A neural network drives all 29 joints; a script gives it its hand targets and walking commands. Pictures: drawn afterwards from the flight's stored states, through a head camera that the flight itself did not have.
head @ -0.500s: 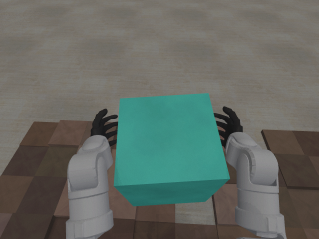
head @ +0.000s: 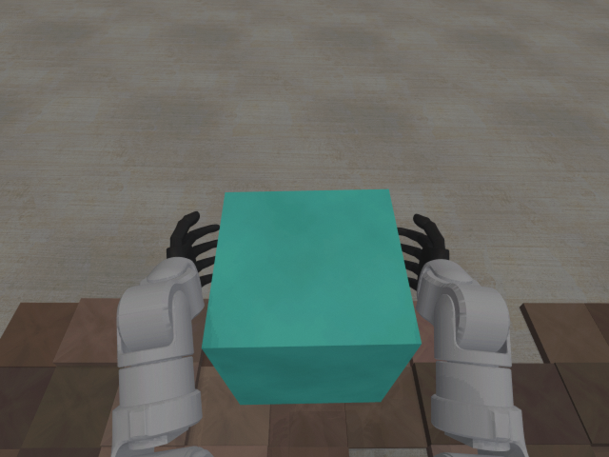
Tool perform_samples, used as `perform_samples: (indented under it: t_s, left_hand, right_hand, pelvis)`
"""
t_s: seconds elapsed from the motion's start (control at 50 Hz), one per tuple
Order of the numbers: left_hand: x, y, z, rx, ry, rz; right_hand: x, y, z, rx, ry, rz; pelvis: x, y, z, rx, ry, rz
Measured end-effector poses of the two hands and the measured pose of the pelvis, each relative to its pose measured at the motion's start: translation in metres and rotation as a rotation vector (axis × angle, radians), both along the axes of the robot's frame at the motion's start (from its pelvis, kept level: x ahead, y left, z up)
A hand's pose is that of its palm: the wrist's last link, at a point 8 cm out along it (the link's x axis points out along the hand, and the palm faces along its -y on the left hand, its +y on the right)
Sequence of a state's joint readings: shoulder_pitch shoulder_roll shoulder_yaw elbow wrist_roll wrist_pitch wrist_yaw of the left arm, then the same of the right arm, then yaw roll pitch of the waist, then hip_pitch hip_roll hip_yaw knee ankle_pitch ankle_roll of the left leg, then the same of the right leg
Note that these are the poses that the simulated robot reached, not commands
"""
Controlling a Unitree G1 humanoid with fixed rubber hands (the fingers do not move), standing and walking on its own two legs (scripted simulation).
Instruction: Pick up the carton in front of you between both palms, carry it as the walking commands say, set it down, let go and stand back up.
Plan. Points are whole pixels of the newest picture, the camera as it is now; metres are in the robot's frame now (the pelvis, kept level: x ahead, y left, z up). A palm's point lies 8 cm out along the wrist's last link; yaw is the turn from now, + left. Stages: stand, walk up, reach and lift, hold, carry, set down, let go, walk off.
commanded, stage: carry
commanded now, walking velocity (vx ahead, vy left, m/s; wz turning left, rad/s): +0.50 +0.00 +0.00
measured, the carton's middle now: (308, 305) +0.33 -0.01 +0.01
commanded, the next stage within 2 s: none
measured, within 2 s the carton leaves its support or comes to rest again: neither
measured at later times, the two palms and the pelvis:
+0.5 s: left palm (219, 141) +0.62 +0.12 +0.08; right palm (381, 131) +0.65 -0.18 +0.07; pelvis +0.31 -0.06 -0.01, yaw +2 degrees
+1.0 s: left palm (235, 60) +0.97 +0.11 +0.06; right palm (360, 57) +0.96 -0.19 +0.07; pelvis +0.64 -0.03 -0.02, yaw +0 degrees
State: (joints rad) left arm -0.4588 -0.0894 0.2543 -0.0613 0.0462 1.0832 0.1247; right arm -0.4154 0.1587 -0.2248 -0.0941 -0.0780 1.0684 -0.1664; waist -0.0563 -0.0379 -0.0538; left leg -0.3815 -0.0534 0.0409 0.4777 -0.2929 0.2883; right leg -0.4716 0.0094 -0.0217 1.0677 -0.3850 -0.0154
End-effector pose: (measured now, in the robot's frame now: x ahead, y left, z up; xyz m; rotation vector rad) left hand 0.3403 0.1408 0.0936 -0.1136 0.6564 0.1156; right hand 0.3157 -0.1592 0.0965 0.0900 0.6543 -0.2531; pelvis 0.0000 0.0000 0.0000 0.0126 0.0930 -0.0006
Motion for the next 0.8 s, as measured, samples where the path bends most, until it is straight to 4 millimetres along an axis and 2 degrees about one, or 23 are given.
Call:
perform_samples:
  t_s: [0.1,0.16,0.22,0.28,0.38,0.46,0.56,0.64,0.72,0.8]
  left_hand:
    - [0.062,-0.02,-0.003,-0.008,-0.02,-0.002]
    - [0.102,-0.027,0.001,0.017,-0.065,0.016]
    - [0.142,-0.032,0.002,0.046,-0.108,0.045]
    - [0.173,-0.034,-0.009,0.075,-0.086,0.069]
    - [0.21,-0.026,-0.028,0.058,0.037,0.14]
    - [0.254,-0.021,-0.023,0.049,0.031,0.171]
    - [0.328,-0.019,-0.005,0.052,-0.047,0.156]
    - [0.395,-0.015,-0.001,0.063,-0.089,0.13]
    - [0.467,-0.012,-0.016,0.056,-0.097,0.082]
    - [0.522,-0.024,-0.038,0.042,-0.022,0.012]
  right_hand:
    - [0.057,-0.021,0.003,0.012,-0.025,-0.044]
    - [0.103,-0.03,0.006,0.019,-0.072,-0.027]
    - [0.155,-0.036,0.003,0.028,-0.114,0.018]
    - [0.206,-0.034,-0.01,0.037,-0.11,0.085]
    - [0.263,-0.024,-0.032,0.082,0.009,0.13]
    - [0.31,-0.019,-0.032,0.095,0.007,0.138]
    - [0.378,-0.018,-0.018,0.07,-0.069,0.129]
    - [0.439,-0.016,-0.014,0.046,-0.111,0.115]
    - [0.498,-0.013,-0.023,0.029,-0.118,0.088]
    - [0.534,-0.024,-0.039,0.01,-0.038,0.031]
  pelvis:
    - [0.058,-0.006,0.003,-0.004,0.019,0.004]
    - [0.1,-0.016,-0.002,0.01,0.021,0.006]
    - [0.148,-0.032,-0.019,0.023,0.003,0.016]
    - [0.187,-0.044,-0.032,-0.002,-0.004,0.018]
    - [0.244,-0.057,-0.021,0.015,0.007,0.027]
    - [0.289,-0.061,-0.012,0.025,0.01,0.033]
    - [0.357,-0.058,-0.011,0.031,0.011,0.027]
    - [0.419,-0.048,-0.021,0.021,0.01,0.021]
    - [0.487,-0.036,-0.043,0.005,-0.016,0.001]
    - [0.529,-0.029,-0.043,0.009,-0.015,0.007]
